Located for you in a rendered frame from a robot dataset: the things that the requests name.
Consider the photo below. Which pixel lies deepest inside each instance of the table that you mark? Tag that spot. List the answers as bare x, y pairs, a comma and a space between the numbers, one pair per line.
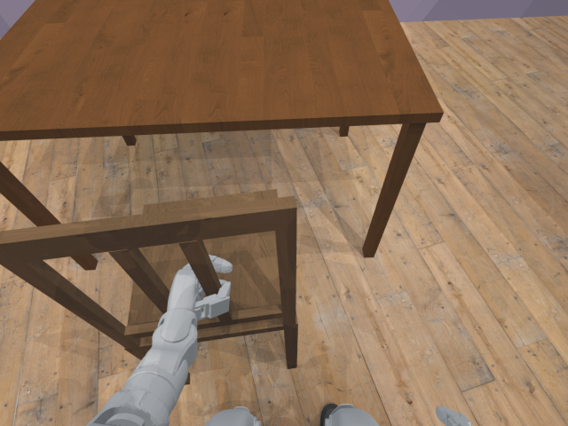
103, 68

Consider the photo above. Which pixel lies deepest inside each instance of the robot left forearm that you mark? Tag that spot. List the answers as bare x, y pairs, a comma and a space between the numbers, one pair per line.
154, 387

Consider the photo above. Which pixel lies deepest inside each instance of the right robot hand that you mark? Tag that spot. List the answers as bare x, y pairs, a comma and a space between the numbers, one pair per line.
450, 418

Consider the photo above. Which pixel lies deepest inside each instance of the robot right foot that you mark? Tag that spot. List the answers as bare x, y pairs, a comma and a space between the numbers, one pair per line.
327, 410

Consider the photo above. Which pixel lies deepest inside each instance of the robot right thigh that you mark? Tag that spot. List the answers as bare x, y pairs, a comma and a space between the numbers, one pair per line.
350, 417

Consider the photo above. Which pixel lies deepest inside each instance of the chair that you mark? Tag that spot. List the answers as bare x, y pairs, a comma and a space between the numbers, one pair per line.
255, 232

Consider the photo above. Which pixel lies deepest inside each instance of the left robot hand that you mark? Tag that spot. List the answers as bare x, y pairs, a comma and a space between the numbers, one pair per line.
186, 290

